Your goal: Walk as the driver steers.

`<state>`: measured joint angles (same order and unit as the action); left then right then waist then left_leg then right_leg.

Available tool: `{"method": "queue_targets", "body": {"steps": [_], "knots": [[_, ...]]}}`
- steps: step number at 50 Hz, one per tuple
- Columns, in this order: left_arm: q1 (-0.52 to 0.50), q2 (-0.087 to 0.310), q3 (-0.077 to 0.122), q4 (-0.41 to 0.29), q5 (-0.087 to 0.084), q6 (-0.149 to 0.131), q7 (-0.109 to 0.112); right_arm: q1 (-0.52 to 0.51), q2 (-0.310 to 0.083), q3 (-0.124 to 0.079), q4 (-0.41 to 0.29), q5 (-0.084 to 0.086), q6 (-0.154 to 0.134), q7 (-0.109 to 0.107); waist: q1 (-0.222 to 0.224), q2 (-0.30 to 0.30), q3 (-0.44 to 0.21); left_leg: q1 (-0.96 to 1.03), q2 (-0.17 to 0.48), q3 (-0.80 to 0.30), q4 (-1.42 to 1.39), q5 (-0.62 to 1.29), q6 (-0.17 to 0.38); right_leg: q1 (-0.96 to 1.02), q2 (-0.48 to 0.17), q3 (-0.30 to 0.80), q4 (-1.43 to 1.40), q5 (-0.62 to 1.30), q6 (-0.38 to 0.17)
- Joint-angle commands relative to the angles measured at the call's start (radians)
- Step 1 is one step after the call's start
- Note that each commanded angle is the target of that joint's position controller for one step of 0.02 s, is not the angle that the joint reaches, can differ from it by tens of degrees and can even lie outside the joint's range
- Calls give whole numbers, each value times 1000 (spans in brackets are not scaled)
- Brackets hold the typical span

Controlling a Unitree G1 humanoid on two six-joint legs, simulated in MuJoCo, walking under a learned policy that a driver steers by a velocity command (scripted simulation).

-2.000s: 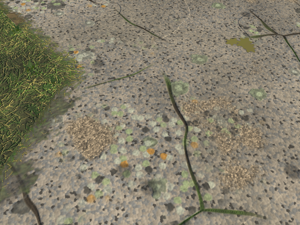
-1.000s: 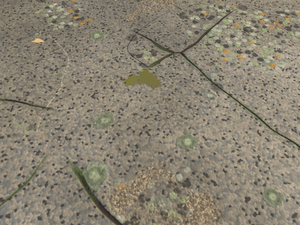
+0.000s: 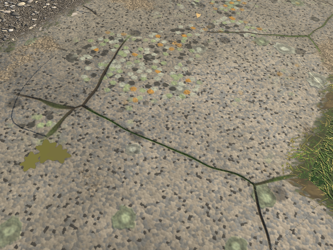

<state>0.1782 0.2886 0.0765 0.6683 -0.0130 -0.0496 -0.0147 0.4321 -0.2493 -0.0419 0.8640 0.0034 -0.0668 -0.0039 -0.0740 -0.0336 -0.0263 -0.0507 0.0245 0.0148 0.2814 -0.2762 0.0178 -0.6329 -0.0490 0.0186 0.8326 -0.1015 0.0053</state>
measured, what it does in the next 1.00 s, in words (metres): walks ahead, turning left: right foot, then left foot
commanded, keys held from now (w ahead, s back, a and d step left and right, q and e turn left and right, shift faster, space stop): w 0.02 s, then q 0.98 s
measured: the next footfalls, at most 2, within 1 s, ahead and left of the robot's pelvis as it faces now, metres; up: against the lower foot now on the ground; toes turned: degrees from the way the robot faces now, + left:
right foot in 0.16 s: +0.24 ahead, -0.15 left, +0.00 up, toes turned +2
left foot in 0.60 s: +0.21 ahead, +0.11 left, +0.00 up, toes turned +20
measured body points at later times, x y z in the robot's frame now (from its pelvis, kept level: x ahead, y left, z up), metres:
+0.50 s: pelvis +0.15 -0.04 -0.01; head +0.18 -0.02 +0.44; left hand +0.24 +0.26 -0.12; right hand +0.34 -0.29 -0.11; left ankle +0.18 +0.10 -0.71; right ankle +0.20 -0.15 -0.75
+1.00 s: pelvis +0.18 -0.01 -0.01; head +0.21 +0.03 +0.44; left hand +0.19 +0.32 -0.12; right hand +0.47 -0.18 -0.08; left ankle +0.17 +0.09 -0.75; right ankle +0.26 -0.14 -0.72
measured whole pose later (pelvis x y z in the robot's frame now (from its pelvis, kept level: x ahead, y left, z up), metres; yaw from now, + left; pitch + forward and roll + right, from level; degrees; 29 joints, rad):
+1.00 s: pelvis +0.18 -0.01 -0.01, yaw +30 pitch +3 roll -2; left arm 0.07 0.30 0.08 0.78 -0.01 0.00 0.01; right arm 0.18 -0.32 -0.07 0.57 0.00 0.04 -0.03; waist -0.02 0.00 0.04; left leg -0.35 -0.08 -0.16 0.51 -0.19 0.04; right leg -0.41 0.03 0.09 0.73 -0.37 0.07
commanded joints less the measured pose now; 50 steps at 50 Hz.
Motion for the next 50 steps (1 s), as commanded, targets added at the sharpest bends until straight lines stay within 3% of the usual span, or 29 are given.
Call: {"method": "queue_targets", "body": {"steps": [1, 3, 5, 7, 8, 9, 10, 11, 12, 13, 14, 16, 19, 24, 27, 29, 30, 31, 32, 33, 34, 35, 36, 38, 43, 46, 50], "knots": [[-208, 3, -12, -119, -7, -29, -18, -8, -180, -38, -52, 6, -8, -6, -31, 167, 98, -8, 178, -116, -137, 168, 147, -41, 13, -45, -166, 76, 13], [-244, 5, -12, -131, -5, -37, -29, 20, -188, -40, -37, 9, 6, -6, -40, 162, 122, -25, 182, -123, -93, 290, 148, 28, 41, -59, -241, 60, 11], [-228, 26, -3, -134, -4, -48, -36, 26, -208, -46, -29, 16, 21, -8, -15, 184, 103, -3, 199, -153, -22, 435, 132, 101, 62, -46, -297, 46, -7], [-100, 77, 20, -98, 6, -54, -29, -25, -222, -53, -43, 27, 26, -14, 73, 188, 25, 0, 176, -150, 111, 638, 90, 297, 87, -42, -389, 119, -47], [3, 120, 36, -69, 20, -55, -18, -37, -205, -50, -55, 26, 20, -14, 123, 169, -53, -56, 127, -122, 235, 663, 53, 483, 61, -32, -417, 248, -77], [155, 200, 55, -50, 44, -50, 1, -67, -150, -31, -102, -3, 10, -14, 181, 60, -211, -254, 60, -91, 496, 365, 2, 793, -131, 127, -318, 590, -141], [172, 255, 57, -51, 49, -29, 7, 113, -41, 4, -100, -11, 6, -8, 111, -242, -414, -537, -55, -71, 856, -426, -62, 1088, -446, 440, -284, 797, -322], [168, 183, 44, -65, 40, -10, 10, 87, -160, -28, -80, 20, 8, -11, 156, -181, -455, -544, -29, -165, 975, -420, -71, 979, -408, 462, -359, 613, -320], [104, 137, 27, -63, 30, -2, 15, -9, -193, -44, -104, 40, 19, -15, 144, -152, -300, -619, 4, -125, 1012, -367, -72, 868, -352, 323, -390, 518, -283], [44, 103, 15, -53, 19, 2, 19, -49, -172, -43, -109, 32, 33, -24, 116, -101, -204, -631, 35, -94, 983, -305, -79, 741, -301, 246, -425, 444, -255], [-9, 73, 6, -48, 16, 4, 18, -54, -164, -48, -106, 19, 55, -32, 86, -87, -131, -590, 55, -86, 956, -262, -90, 605, -268, 177, -466, 381, -241], [-92, 77, 10, -35, 40, -4, 15, -20, -122, -48, -113, 17, 97, -41, 28, -118, -65, -453, 60, -55, 915, -201, -101, 382, -236, 80, -555, 282, -237], [-133, 101, 20, -16, 40, -14, 23, -64, -106, -49, -158, 7, 115, -40, 18, -107, -42, -434, 75, -46, 784, -112, -96, 335, -258, 14, -598, 236, -255], [-144, 146, 34, 11, 19, 10, 39, -174, -124, -49, -226, 5, 121, -4, 44, -82, -56, -359, 81, -17, 573, 4, -59, 375, -283, -53, -589, 136, -236], [-131, 172, 42, 30, 0, 29, 33, -207, -145, -60, -260, 5, 130, 12, 49, -73, -40, -328, 62, 18, 457, -24, -26, 425, -301, -64, -532, 76, -200], [-117, 161, 40, 49, -14, 41, 32, -182, -151, -70, -258, 0, 127, 15, 34, -44, -42, -226, 15, 55, 297, 61, 15, 415, -262, -105, -427, -13, -133], [-61, 127, 33, 75, -6, 48, 30, -149, -188, -85, -252, -6, 123, 6, 35, 31, -35, -149, 13, 9, 205, 186, 48, 367, -209, -150, -310, -98, -71], [-38, 72, 17, 63, 34, 51, 25, -123, -309, -113, -271, -7, 115, -14, 63, 321, -34, -24, 238, -308, 120, 560, 139, 162, -76, -259, 16, -366, 31], [-125, 84, 16, 10, 40, 51, 36, -133, -346, -110, -304, -34, 96, -8, 30, 389, -49, -32, 369, -559, 63, 577, 333, -34, 54, -112, 259, -601, 69], [-164, 123, 28, 12, 24, 53, 40, -126, -299, -99, -303, -37, 73, 5, 2, 250, -84, -24, 337, -501, 54, 544, 337, -59, 39, -2, 371, -563, 54], [-154, 123, 31, 14, 9, 55, 43, -158, -279, -92, -300, -26, 57, 4, 32, 204, -77, -30, 291, -423, 68, 507, 286, -70, 23, 26, 378, -474, 36], [-131, 124, 34, 37, 13, 56, 50, -206, -249, -86, -306, -8, 56, -1, 57, 141, -79, -34, 247, -372, 80, 457, 234, -67, 6, 40, 350, -400, 33], [-125, 135, 39, 40, 21, 57, 55, -247, -229, -77, -316, 4, 62, -10, 74, 146, -77, -56, 229, -347, 83, 461, 211, -48, 2, 46, 324, -348, 37], [-105, 121, 38, 48, 18, 54, 50, -261, -217, -69, -333, -5, 69, -22, 90, 157, -109, -80, 197, -320, 84, 513, 209, 18, 28, 41, 319, -285, 49], [-137, 84, 20, 46, 11, 51, 44, -239, -236, -80, -345, 1, 82, -37, 64, 160, -103, -65, 172, -357, 89, 379, 213, 70, 55, 61, 65, -246, 77], [-139, 92, 20, 47, 6, 47, 35, -248, -244, -84, -356, -2, 92, -32, 55, 183, -82, -122, 160, -408, 86, 285, 217, 145, 72, 64, -40, -256, 74], [-117, 106, 25, 46, 0, 31, 19, -267, -238, -85, -367, 5, 100, -21, 56, 205, -78, -124, 143, -495, 112, 300, 207, 221, 90, 69, -174, -272, 54]]}}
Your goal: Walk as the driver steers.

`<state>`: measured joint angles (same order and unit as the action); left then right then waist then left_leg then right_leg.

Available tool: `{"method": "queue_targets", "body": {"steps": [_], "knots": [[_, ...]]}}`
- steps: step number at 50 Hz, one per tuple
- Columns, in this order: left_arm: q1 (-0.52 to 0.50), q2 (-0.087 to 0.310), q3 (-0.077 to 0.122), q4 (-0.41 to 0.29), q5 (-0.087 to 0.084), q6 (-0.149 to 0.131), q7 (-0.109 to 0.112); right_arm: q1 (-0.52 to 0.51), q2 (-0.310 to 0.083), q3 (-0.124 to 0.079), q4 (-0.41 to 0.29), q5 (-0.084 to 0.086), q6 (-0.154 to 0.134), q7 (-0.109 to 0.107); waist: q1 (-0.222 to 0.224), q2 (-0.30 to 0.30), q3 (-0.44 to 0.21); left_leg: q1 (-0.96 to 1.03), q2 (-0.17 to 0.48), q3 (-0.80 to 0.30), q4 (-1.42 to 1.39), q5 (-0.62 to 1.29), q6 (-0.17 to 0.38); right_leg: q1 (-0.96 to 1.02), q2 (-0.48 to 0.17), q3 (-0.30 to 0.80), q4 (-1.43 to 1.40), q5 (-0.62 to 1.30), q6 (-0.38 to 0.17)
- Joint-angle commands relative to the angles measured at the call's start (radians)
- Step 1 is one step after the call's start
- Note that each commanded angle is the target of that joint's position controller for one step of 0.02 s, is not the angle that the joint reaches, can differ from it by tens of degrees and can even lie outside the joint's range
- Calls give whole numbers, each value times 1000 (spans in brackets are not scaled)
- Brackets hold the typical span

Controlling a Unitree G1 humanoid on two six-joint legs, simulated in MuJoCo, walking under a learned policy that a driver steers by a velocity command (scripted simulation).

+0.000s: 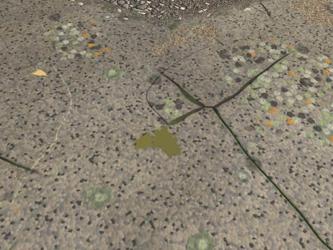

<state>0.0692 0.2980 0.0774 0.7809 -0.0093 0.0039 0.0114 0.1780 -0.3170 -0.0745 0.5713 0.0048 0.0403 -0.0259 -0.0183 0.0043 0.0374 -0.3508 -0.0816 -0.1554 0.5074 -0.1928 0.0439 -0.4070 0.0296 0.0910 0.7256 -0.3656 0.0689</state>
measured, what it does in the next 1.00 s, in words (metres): steps on the spot, turning left: right foot, then left foot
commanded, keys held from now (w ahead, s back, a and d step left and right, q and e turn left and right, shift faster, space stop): q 1.00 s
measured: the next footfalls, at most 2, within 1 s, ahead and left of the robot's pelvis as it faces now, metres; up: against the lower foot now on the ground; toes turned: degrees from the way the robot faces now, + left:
right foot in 0.08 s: +0.05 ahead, -0.14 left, +0.00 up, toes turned +8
left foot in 0.50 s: +0.00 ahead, +0.13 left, +0.00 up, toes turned +19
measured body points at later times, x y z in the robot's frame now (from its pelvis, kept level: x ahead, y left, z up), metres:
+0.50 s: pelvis -0.01 +0.01 -0.01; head +0.03 +0.03 +0.44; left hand +0.04 +0.33 -0.12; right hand +0.25 -0.21 -0.08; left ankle -0.04 +0.12 -0.74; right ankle +0.01 -0.14 -0.74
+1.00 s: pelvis +0.01 +0.00 -0.01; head +0.04 +0.01 +0.44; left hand -0.02 +0.33 -0.09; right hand +0.32 -0.13 -0.09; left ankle -0.04 +0.11 -0.72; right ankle +0.08 -0.09 -0.74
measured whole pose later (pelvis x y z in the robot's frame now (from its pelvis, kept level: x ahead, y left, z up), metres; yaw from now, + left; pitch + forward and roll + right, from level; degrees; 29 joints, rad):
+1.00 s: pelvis +0.01 +0.00 -0.01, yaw +36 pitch +1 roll -1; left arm 0.12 0.30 0.07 0.72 0.02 -0.01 0.00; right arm 0.15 -0.34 -0.07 0.57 0.02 0.05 -0.02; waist -0.01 0.04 0.04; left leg -0.39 -0.12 -0.22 0.72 -0.42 0.01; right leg -0.28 0.04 0.05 0.52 -0.24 0.00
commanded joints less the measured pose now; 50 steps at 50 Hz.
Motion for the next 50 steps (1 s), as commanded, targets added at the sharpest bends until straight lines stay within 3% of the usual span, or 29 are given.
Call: {"method": "queue_targets", "body": {"steps": [1, 3, 4, 5, 6, 7, 9, 10, 13, 16, 21, 23, 24, 25, 26, 27, 28, 29, 30, 33, 37, 43, 46, 47, 48, 49, 50], "knots": [[9, 98, 26, -65, -4, -27, -12, -24, -169, -52, -77, 8, -4, 2, 10, 168, -145, 177, 239, -338, -98, 229, 171, 26, 14, -7, -128, 13, -19], [79, 107, 35, -45, 2, -34, -19, -51, -156, -49, -84, 22, 3, -3, 53, 148, -150, 118, 185, -320, -45, 178, 114, 179, -6, -22, -344, 191, -52], [114, 167, 50, -44, 16, -32, -14, -24, -117, -39, -88, 17, 3, -4, 43, 47, -169, 7, 123, -252, 67, -7, 59, 300, -156, 93, -388, 245, -108], [84, 255, 66, -45, 33, -20, -6, 15, -80, -29, -109, 17, -3, -3, -18, -253, -121, -216, -54, -32, 257, -352, -9, 350, -352, 329, -421, 425, -251], [67, 201, 54, -68, 51, -24, -5, 17, -170, -56, -99, -2, -14, -3, 11, -248, -112, -259, -13, -3, 508, -454, -62, 287, -459, 421, -435, 487, -369], [15, 152, 38, -89, 44, -26, 2, 36, -213, -75, -75, 6, -13, 2, -8, -168, -98, -251, 18, -10, 621, -386, -78, 259, -415, 326, -421, 482, -349], [-39, 106, 25, -100, 14, -20, 15, 56, -173, -72, -43, 7, 4, 2, -17, -138, -64, -284, 35, 15, 705, -273, -112, 270, -301, 163, -398, 430, -271], [-28, 106, 21, -99, 9, -16, 21, 50, -144, -63, -45, 11, 10, 5, -6, -137, -54, -298, 43, 31, 720, -243, -125, 277, -287, 119, -397, 466, -272], [42, 129, 28, -88, 21, 0, 32, -26, -96, -41, -80, 23, 10, 12, 47, -156, -63, -315, 73, 99, 595, -201, -146, 358, -279, 45, -404, 506, -289], [58, 168, 41, -88, 18, 9, 27, -58, -75, -27, -102, 13, 9, 20, 70, -177, -93, -232, 111, 135, 433, -217, -145, 386, -308, 3, -396, 531, -296], [47, 209, 55, -86, -7, 9, 5, -24, -97, -34, -102, 17, 18, 36, 54, -196, -98, -50, 104, 205, 190, -177, -97, 335, -342, -50, -360, 539, -270], [29, 201, 53, -82, -28, 5, 1, 38, -96, -42, -81, 15, 22, 39, 7, -172, -105, 79, 77, 235, -11, -37, -47, 295, -326, -95, -275, 488, -216], [78, 164, 43, -61, -26, 0, -2, 78, -122, -56, -68, 13, 22, 31, -4, -106, -121, 207, 68, 203, -102, 76, -12, 220, -289, -148, -175, 394, -155], [102, 107, 27, -70, 13, -2, -6, 117, -221, -83, -75, 14, 17, 17, 4, 133, -141, 391, 248, -61, -138, 409, 59, -3, -192, -241, 86, 94, -59], [23, 77, 11, -137, 42, -7, 3, 114, -297, -87, -102, -17, -1, 19, -10, 324, -144, 391, 477, -396, -137, 587, 278, -256, -43, -185, 310, -322, 1], [-31, 133, 28, -141, 25, -6, 11, 134, -234, -73, -94, -32, -26, 30, -65, 199, -193, 356, 472, -367, -157, 536, 330, -259, -55, -51, 465, -325, 2], [-25, 145, 33, -139, 7, -3, 11, 90, -206, -59, -79, -27, -41, 29, -29, 173, -149, 317, 411, -267, -156, 466, 276, -265, -74, -29, 492, -240, -11], [3, 146, 38, -117, 8, -1, 16, 35, -185, -55, -77, -10, -44, 23, 0, 126, -122, 286, 345, -198, -155, 375, 215, -260, -88, -23, 459, -152, -15], [9, 157, 42, -111, 17, 2, 22, -7, -167, -47, -81, 4, -40, 17, 15, 123, -107, 259, 316, -172, -153, 364, 183, -253, -90, -19, 424, -88, -10], [44, 128, 36, -97, 15, 1, 14, -28, -158, -35, -86, -4, -31, 1, 37, 129, -139, 209, 271, -137, -154, 400, 182, -165, -49, -37, 395, 12, 13], [2, 99, 21, -114, 12, -1, 13, -9, -172, -42, -77, 1, -24, -7, 11, 140, -124, 219, 255, -190, -143, 266, 182, -138, -26, -20, 177, 29, 25], [1, 111, 24, -128, 1, -19, -6, -27, -185, -48, -79, 3, -11, 6, -1, 166, -114, 171, 244, -328, -110, 212, 183, -15, 12, -4, -25, -16, 0], [57, 110, 29, -120, 0, -33, -18, -65, -175, -45, -83, 19, -2, 5, 37, 164, -130, 169, 206, -366, -54, 248, 145, 101, 17, -14, -237, 86, -28], [91, 120, 35, -110, 6, -37, -17, -70, -162, -42, -84, 25, 0, 2, 55, 144, -136, 125, 173, -347, -21, 185, 107, 194, -11, -12, -346, 211, -48], [118, 180, 49, -114, 22, -34, -11, -29, -117, -29, -82, 16, -1, 0, 37, 15, -169, 21, 105, -264, 114, -35, 47, 320, -180, 125, -385, 300, -110], [87, 256, 61, -112, 39, -22, -7, 23, -100, -27, -95, 18, -7, 0, -23, -265, -112, -194, -71, -40, 305, -402, -23, 348, -370, 356, -416, 501, -270], [80, 202, 50, -130, 47, -27, -5, 24, -190, -55, -81, 1, -15, -3, 10, -234, -108, -231, -10, -13, 554, -471, -75, 290, -460, 426, -426, 511, -373]]}}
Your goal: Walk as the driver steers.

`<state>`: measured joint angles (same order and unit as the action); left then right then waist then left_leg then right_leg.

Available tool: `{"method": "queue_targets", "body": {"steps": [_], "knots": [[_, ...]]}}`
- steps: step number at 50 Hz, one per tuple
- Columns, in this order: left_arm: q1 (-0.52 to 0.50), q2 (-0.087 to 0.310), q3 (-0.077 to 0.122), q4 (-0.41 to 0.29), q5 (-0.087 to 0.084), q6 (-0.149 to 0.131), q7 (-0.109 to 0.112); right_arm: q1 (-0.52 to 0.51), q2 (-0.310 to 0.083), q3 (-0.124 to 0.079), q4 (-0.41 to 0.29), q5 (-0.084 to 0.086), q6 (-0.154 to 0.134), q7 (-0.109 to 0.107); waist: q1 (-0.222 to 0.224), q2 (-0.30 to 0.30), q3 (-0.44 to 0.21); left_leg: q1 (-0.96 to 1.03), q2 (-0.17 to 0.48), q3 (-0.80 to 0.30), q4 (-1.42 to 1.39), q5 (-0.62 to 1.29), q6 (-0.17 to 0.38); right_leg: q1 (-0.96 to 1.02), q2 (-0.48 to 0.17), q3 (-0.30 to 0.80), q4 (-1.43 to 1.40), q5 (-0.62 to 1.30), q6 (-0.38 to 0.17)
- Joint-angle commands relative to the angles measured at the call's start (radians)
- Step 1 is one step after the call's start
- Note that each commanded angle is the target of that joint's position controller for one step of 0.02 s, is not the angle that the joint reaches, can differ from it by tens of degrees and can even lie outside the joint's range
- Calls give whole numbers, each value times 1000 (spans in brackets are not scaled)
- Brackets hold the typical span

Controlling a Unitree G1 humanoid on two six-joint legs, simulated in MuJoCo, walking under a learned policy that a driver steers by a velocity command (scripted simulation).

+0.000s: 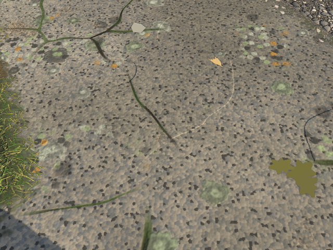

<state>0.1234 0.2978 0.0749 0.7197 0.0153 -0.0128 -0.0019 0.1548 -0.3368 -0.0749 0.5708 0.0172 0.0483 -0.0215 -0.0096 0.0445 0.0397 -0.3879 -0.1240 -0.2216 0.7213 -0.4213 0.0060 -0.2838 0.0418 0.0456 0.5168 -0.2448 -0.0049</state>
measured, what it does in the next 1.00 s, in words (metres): walks ahead: left foot, then right foot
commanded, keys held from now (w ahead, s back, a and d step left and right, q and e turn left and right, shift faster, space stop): q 0.24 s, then no key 0.26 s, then w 0.50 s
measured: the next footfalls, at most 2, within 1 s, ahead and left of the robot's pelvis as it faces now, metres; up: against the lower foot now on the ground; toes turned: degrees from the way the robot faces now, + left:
left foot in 0.36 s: +0.01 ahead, +0.15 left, +0.00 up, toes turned +13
right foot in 0.86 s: +0.13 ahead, -0.06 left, +0.00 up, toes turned +13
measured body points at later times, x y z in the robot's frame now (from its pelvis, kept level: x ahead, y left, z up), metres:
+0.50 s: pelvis -0.01 +0.05 +0.01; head +0.02 +0.08 +0.45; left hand +0.05 +0.36 -0.12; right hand +0.22 -0.17 -0.06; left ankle -0.02 +0.14 -0.73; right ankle -0.01 -0.11 -0.66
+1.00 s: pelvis +0.10 +0.03 +0.01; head +0.11 +0.01 +0.46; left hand +0.09 +0.32 -0.09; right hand +0.28 -0.21 -0.11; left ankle +0.04 +0.17 -0.66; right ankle +0.09 -0.07 -0.73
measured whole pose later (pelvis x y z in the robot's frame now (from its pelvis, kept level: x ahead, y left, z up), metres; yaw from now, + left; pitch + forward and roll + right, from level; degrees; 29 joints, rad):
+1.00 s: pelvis +0.10 +0.03 +0.01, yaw +14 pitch +1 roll +1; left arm 0.34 0.27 0.03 0.80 0.00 -0.08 -0.02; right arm 0.27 -0.31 -0.06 0.72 0.02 -0.06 0.02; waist 0.02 0.04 -0.01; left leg -0.48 0.02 -0.02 1.03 -0.32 0.03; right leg -0.16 0.02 -0.03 0.41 -0.27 -0.05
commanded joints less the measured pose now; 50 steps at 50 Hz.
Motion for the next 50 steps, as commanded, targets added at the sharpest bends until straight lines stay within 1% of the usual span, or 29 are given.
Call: {"method": "queue_targets", "body": {"steps": [1, 2, 4, 7, 11, 14, 16, 17, 18, 19, 20, 21, 22, 24, 25, 26, 28, 30, 34, 38, 40, 41, 42, 43, 44, 45, 46, 48, 50], "knots": [[-19, 150, 35, -84, 15, -11, 16, 54, -205, -72, -60, -2, -20, -4, -13, -203, -91, -193, 64, 52, 437, -170, -52, 137, -422, 375, -207, 353, -276], [-61, 124, 28, -90, 4, -7, 23, 64, -187, -73, -38, 2, -11, -5, -27, -172, -67, -195, 76, 68, 475, -107, -69, 124, -348, 273, -197, 296, -224], [-62, 112, 19, -92, -12, 0, 36, 60, -130, -59, -32, 4, 3, -3, -10, -172, -46, -233, 84, 96, 514, -22, -96, 147, -295, 166, -194, 317, -200], [3, 131, 26, -79, -1, 16, 47, -8, -82, -39, -63, 13, 1, 4, 40, -202, -62, -250, 113, 161, 385, 12, -116, 234, -288, 90, -197, 373, -218], [6, 183, 45, -76, -8, 28, 37, -37, -55, -20, -85, 1, 0, 19, 60, -220, -100, -125, 158, 215, 168, -4, -108, 242, -327, 33, -187, 420, -225], [10, 202, 50, -66, -26, 28, 22, -12, -68, -23, -80, 2, 4, 26, 52, -232, -105, -12, 142, 253, 20, 13, -81, 207, -340, 15, -162, 439, -216], [-8, 202, 47, -57, -47, 26, 16, 43, -65, -27, -60, -1, 6, 29, 12, -214, -108, 95, 120, 271, -174, 131, -39, 185, -332, 0, -104, 414, -184], [-2, 180, 38, -48, -55, 23, 14, 85, -72, -32, -40, -3, 5, 27, -11, -190, -114, 201, 103, 275, -307, 240, -7, 136, -310, -26, -49, 362, -143], [58, 130, 21, -24, -40, 16, 8, 107, -110, -42, -38, -5, 4, 20, -8, -82, -139, 354, 154, 184, -368, 424, 23, 31, -260, -90, 59, 220, -63], [63, 34, -18, -61, 28, 9, -2, 116, -208, -55, -65, -17, 1, 1, 25, 249, -187, 521, 441, -160, -338, 859, 129, -213, -148, -173, 340, -316, 50], [-11, 100, 4, -72, 3, 14, 12, 106, -171, -38, -70, -50, -21, 13, -35, 201, -193, 362, 533, -219, -345, 841, 312, -254, -100, -60, 502, -443, 75], [-21, 148, 19, -63, -22, 23, 20, 80, -139, -28, -59, -51, -41, 22, -33, 126, -150, 318, 472, -140, -362, 757, 309, -252, -114, -27, 579, -404, 78], [-10, 146, 23, -53, -26, 29, 23, 40, -116, -21, -41, -41, -52, 23, -11, 114, -119, 299, 408, -73, -366, 666, 259, -261, -120, -13, 582, -341, 76], [19, 142, 27, -25, -15, 39, 32, -21, -97, -10, -33, -24, -56, 18, 11, 98, -92, 265, 357, -12, -371, 660, 214, -237, -120, -8, 575, -226, 90], [37, 130, 25, -16, -16, 40, 30, -29, -76, 0, -27, -27, -58, 14, 23, 99, -102, 247, 341, 13, -373, 693, 213, -197, -111, -11, 574, -183, 97], [64, 116, 20, -7, -18, 38, 26, -15, -57, 5, -14, -26, -59, 11, 25, 97, -132, 266, 325, 27, -395, 573, 210, -180, -111, -22, 533, -140, 100], [32, 106, 11, -13, -27, 30, 17, 41, -79, -5, 13, -16, -58, 7, -21, 114, -105, 303, 319, -24, -473, 165, 214, -216, -104, -49, 434, -111, 92], [-27, 114, 9, -35, -34, 16, 13, 62, -103, -11, 32, -16, -61, 5, -43, 126, -37, 308, 348, -107, -535, -51, 220, -262, -103, -42, 346, -120, 67], [-34, 104, 3, -34, -33, -23, 0, 77, -118, -18, 59, -9, -80, 7, -50, 88, -3, 314, 373, -131, -560, -68, 230, -244, -110, -39, 205, -122, 24], [-12, 90, -7, -25, -39, -49, -19, 78, -131, -21, 78, 4, -89, 22, -34, 69, 6, 230, 362, -105, -551, -68, 230, -124, -91, -70, 90, -98, -12], [46, 84, -8, -3, -39, -59, -24, 59, -128, -19, 84, 12, -85, 28, 11, 45, -7, 145, 336, -66, -508, -74, 209, 22, -65, -101, -10, -2, -31], [102, 88, -5, 22, -37, -62, -23, 58, -111, -13, 88, 9, -84, 30, 39, 32, -24, 88, 310, -45, -465, -82, 191, 125, -47, -111, -36, 16, -37], [183, 100, 1, 46, -42, -63, -17, 55, -74, 0, 90, 0, -86, 33, 75, 20, -45, 12, 279, -14, -391, -83, 163, 244, -61, -86, -49, 1, -49], [285, 147, 11, 62, -40, -66, -7, 24, -4, 22, 77, -13, -93, 38, 116, -88, -63, -108, 198, 79, -163, -53, 100, 361, -197, 105, -137, -99, -94], [336, 273, 39, 60, -30, -67, -8, 14, 20, 27, 23, -10, -113, 35, 112, -319, -72, -337, 81, 229, 154, -112, 27, 446, -407, 496, -291, -348, -235], [320, 227, 28, 52, -18, -75, -13, -6, -72, 3, 19, 8, -126, 28, 121, -234, -27, -438, 116, 153, 340, -169, 21, 393, -461, 634, -355, -503, -308], [265, 174, 10, 37, -21, -82, -12, 15, -99, -8, 28, 20, -131, 32, 86, -199, 28, -490, 161, 128, 398, -69, 32, 375, -425, 563, -355, -504, -281], [206, 135, -4, 20, -18, -84, -13, 20, -85, -8, 48, 1, -135, 36, 58, -155, 47, -488, 204, 144, 374, 85, 31, 341, -345, 396, -363, -301, -226], [204, 125, -11, 15, -13, -82, -9, 8, -56, -4, 53, -9, -136, 42, 51, -146, 43, -427, 221, 166, 319, 202, 10, 294, -287, 264, -385, -86, -200]]}}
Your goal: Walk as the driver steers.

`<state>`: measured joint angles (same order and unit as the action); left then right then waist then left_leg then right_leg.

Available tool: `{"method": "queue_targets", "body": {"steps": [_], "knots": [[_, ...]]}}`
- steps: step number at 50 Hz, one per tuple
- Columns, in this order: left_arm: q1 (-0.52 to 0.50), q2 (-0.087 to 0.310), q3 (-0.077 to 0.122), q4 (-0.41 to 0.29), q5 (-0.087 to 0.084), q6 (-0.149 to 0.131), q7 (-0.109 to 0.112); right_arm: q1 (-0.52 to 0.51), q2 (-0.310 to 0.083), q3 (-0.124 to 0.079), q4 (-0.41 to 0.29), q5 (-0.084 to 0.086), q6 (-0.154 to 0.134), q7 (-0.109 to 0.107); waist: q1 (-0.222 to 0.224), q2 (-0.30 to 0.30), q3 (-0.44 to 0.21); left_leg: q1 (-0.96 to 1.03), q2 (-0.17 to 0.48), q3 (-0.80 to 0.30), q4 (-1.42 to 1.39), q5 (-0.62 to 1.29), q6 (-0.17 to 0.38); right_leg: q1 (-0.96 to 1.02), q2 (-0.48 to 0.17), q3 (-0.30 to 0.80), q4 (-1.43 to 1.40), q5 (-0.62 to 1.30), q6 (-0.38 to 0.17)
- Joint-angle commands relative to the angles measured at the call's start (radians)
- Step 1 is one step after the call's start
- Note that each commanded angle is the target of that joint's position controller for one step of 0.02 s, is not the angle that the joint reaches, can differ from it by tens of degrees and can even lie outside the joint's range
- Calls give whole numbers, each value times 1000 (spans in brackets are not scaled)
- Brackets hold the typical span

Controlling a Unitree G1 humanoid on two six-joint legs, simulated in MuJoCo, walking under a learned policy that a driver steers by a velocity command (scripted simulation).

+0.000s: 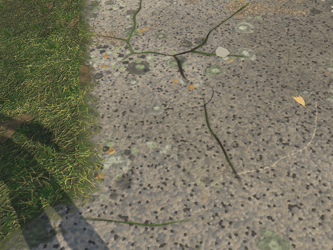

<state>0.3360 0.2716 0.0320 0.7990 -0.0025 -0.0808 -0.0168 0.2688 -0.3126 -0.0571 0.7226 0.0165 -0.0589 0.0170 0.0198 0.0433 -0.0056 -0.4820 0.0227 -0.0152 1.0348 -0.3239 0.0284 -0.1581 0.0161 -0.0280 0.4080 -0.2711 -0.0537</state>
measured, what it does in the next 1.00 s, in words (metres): walks ahead: left foot, then right foot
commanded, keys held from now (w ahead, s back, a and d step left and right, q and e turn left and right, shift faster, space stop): w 0.22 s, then no key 0.78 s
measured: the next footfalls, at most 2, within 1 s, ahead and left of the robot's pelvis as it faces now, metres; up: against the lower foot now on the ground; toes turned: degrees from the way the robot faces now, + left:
left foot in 0.32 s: +0.36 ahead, +0.14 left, +0.00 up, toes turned +1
right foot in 0.70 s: +0.38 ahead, -0.11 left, +0.00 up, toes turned +0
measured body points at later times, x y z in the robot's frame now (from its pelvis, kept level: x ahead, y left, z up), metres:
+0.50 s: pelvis +0.24 +0.05 -0.01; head +0.28 +0.05 +0.44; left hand +0.31 +0.33 -0.13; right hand +0.40 -0.21 -0.11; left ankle +0.32 +0.14 -0.74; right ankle +0.18 -0.11 -0.67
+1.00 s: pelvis +0.33 +0.01 -0.01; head +0.34 +0.01 +0.44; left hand +0.45 +0.27 -0.12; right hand +0.42 -0.25 -0.15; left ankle +0.32 +0.14 -0.74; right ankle +0.34 -0.11 -0.74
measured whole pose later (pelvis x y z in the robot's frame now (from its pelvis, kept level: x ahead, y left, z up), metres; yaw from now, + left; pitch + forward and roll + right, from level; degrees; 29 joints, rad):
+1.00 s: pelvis +0.33 +0.01 -0.01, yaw +0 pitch -1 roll +1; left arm 0.19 0.24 0.01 0.81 0.01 -0.01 0.02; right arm 0.15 -0.25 -0.02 0.98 0.00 0.00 -0.01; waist -0.01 0.00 0.04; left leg -0.19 0.00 0.02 0.49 -0.28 -0.01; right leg -0.23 -0.02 0.01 0.53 -0.27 0.01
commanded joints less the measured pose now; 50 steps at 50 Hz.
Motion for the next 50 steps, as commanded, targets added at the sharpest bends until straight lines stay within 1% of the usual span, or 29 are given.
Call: {"method": "queue_targets", "body": {"steps": [1, 4, 7, 9, 11, 13, 14, 15, 16, 17, 18, 19, 20, 21, 22, 24, 26, 28, 31, 33, 34, 35, 36, 37, 38, 39, 41, 43, 50], "knots": [[2, 153, 32, -62, 3, -14, 8, -112, -67, -19, -100, -9, -27, 6, 23, -139, 80, -323, 73, -25, -22, 149, -27, 164, -247, 291, -282, 38, -152], [30, 158, 32, -50, -1, -6, 17, -174, -26, -3, -121, -8, -26, 7, 37, -121, 78, -275, 62, 6, -191, 260, -58, 140, -206, 170, -285, 252, -142], [76, 174, 35, -30, -6, 1, 25, -274, 3, 12, -148, -2, -34, 20, 72, -126, 100, -184, 36, 37, -377, 376, -61, 101, -190, 108, -294, 289, -130], [109, 183, 38, -14, -12, 5, 26, -324, 2, 14, -162, 4, -39, 33, 84, -123, 120, -158, 23, 40, -448, 403, -51, 118, -214, 110, -293, 288, -134], [123, 189, 42, 0, -18, 13, 26, -353, -11, 12, -175, 8, -43, 44, 74, -127, 131, -159, 17, 27, -496, 382, -25, 176, -248, 115, -270, 334, -128], [112, 197, 46, 7, -15, 24, 30, -329, -35, 2, -171, -1, -49, 51, 37, -137, 103, -95, -10, 30, -542, 345, 9, 233, -255, 102, -183, 562, -99], [103, 212, 51, 5, -12, 29, 34, -273, -60, -9, -155, -10, -50, 48, 3, -161, 50, -9, -39, 44, -541, 324, 29, 255, -247, 97, -101, 749, -81], [76, 216, 51, -3, -10, 35, 37, -144, -94, -28, -115, -17, -51, 41, -71, -165, -40, 162, -70, 66, -566, 369, 59, 240, -214, 70, 51, 898, -54], [71, 202, 45, -15, -5, 34, 40, -14, -132, -42, -78, -24, -49, 27, -134, -148, -138, 401, -26, 40, -575, 529, 91, 131, -166, 48, 238, 855, -13], [114, 122, 18, -53, 33, 26, 40, 111, -220, -54, -57, -52, -41, 12, -132, 61, -320, 773, 221, -204, -447, 927, 176, -142, -76, 31, 582, 354, 34], [292, 49, -6, -14, 8, 18, 27, 112, -204, -43, -52, -52, -35, 20, -64, 252, -514, 977, 439, -584, -512, 965, 356, -369, 76, 154, 884, -429, 77], [205, 182, 27, 7, -20, 18, 25, 68, -133, -32, -66, -30, -23, 19, -107, 102, -452, 839, 370, -489, -564, 873, 310, -378, 22, 227, 936, -393, 77], [97, 189, 33, -30, -35, 23, 25, -20, -96, -17, -64, -16, -20, 18, -82, 76, -267, 698, 320, -336, -591, 859, 270, -443, -26, 168, 904, -342, 78], [49, 167, 28, -37, -21, 28, 34, -79, -67, -7, -57, -11, -20, 18, -51, -5, -171, 549, 270, -267, -631, 854, 244, -433, -68, 132, 841, -278, 89], [35, 158, 33, -39, -9, 41, 42, -128, -48, -1, -55, -13, -20, 19, -17, -15, -112, 417, 236, -214, -677, 808, 229, -383, -96, 117, 778, -230, 100], [96, 107, 25, -24, -2, 71, 50, -179, -42, 0, -35, -41, -29, 25, 40, 30, -100, 227, 203, -138, -742, 792, 230, -210, -111, 104, 684, -152, 121], [95, 82, 17, -30, 6, 86, 59, -223, -50, -1, -13, -48, -36, 24, 58, 57, -91, 146, 183, -78, -766, 792, 233, -140, -111, 86, 539, -126, 133], [42, 76, 11, -46, 14, 92, 63, -222, -66, -5, 15, -43, -30, 15, 39, 65, -104, 153, 175, -59, -771, 699, 221, -109, -117, 83, 412, -41, 127], [-28, 107, 20, -59, 9, 104, 62, -200, -84, -7, 50, -38, -6, 5, 6, 50, -86, 146, 178, -90, -797, 340, 202, -73, -108, 75, 304, 45, 111], [-52, 105, 23, -65, 16, 104, 61, -215, -70, 3, 63, -30, 8, 3, 17, 38, -48, 112, 156, -104, -789, 72, 165, -15, -92, 59, 186, 91, 90], [-60, 102, 23, -66, 25, 102, 60, -213, -45, 14, 70, -27, 13, 2, 23, 30, -30, 93, 129, -103, -768, -15, 132, 26, -84, 54, 117, 114, 78], [-73, 115, 24, -78, 33, 98, 62, -176, -13, 27, 90, -30, 14, 2, 21, -1, -10, 81, 93, -92, -734, -69, 82, 55, -117, 95, 39, 191, 62], [-94, 169, 31, -99, 30, 94, 66, -124, -1, 32, 102, -44, 14, 1, -20, -90, -1, 78, 29, -51, -654, -100, 31, 57, -194, 173, 1, 313, 33], [-145, 193, 37, -82, 23, 92, 63, -49, 16, 31, 115, -37, 19, -5, -93, -245, -14, 180, -24, 18, -649, -48, -2, -75, -196, 184, -14, 87, -9], [-169, 125, 25, -95, 23, 86, 51, -95, -26, 26, 124, -40, 28, -13, -54, -208, 13, 256, -20, 23, -626, 21, -21, -153, -152, 167, -44, -53, 3], [-166, 94, 14, -88, 29, 78, 45, -122, -45, 19, 124, -35, 36, -19, -43, -180, 24, 268, -14, 18, -618, 54, -17, -169, -131, 147, -45, -65, 27], [-160, 101, 14, -79, 23, 61, 39, -116, -46, 18, 143, -34, 48, -29, -37, -145, 15, 267, 0, 2, -616, 109, -5, -127, -109, 122, -10, 66, 49], [-132, 103, 14, -62, 16, 53, 41, -119, -44, 18, 160, -30, 47, -29, -26, -111, -14, 272, 10, -6, -614, 177, -3, -71, -102, 106, 28, 190, 48], [-140, 99, 14, -28, 11, 59, 44, -129, -46, 13, 232, -18, 56, -35, -22, -53, -41, 317, 17, -5, -598, 300, -17, -15, -88, 88, 56, 351, 28]]}}
Keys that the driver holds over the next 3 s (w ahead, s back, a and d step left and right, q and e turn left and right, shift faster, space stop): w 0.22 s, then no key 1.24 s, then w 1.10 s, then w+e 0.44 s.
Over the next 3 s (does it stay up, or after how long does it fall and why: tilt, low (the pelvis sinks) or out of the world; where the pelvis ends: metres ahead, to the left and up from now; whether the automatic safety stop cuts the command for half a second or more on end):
stays up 1.03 0.04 0.00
